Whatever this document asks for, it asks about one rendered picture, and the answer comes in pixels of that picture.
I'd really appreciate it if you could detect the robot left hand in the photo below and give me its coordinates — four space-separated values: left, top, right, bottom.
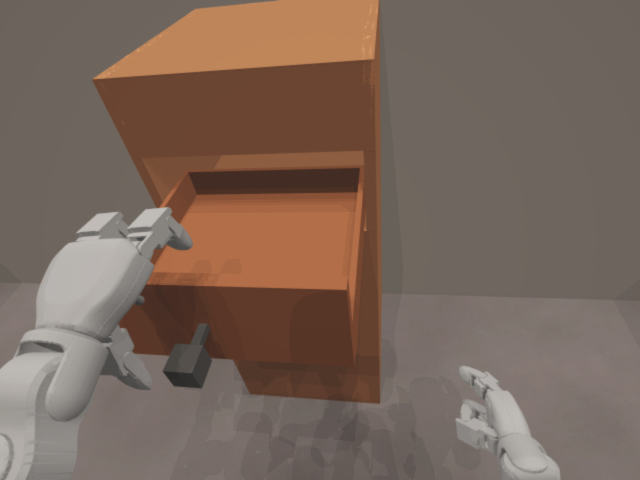
35 207 193 390

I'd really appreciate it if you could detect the robot right forearm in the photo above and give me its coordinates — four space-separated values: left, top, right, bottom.
497 434 561 480

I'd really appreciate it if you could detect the robot right hand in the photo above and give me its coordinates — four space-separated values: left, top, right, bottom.
455 366 531 457

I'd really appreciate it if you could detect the handle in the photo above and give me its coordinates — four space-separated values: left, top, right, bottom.
163 323 212 388

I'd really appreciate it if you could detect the drawer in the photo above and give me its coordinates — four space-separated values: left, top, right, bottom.
41 165 366 367

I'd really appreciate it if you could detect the cabinet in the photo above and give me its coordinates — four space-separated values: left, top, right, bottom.
92 0 382 404

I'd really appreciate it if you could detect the robot left forearm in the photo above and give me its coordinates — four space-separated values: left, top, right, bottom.
0 327 109 480

